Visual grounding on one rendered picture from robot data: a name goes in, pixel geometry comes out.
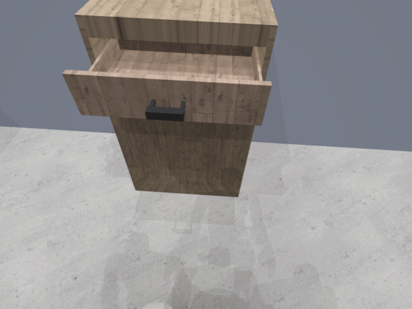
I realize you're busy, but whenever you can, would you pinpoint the handle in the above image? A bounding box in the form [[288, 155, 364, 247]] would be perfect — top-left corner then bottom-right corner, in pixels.
[[145, 99, 185, 122]]

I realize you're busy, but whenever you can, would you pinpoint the drawer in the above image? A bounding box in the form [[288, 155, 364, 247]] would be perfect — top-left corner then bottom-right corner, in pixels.
[[62, 39, 272, 126]]

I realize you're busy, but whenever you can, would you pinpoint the cabinet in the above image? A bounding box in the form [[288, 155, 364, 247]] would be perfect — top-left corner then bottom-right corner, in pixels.
[[74, 0, 278, 197]]

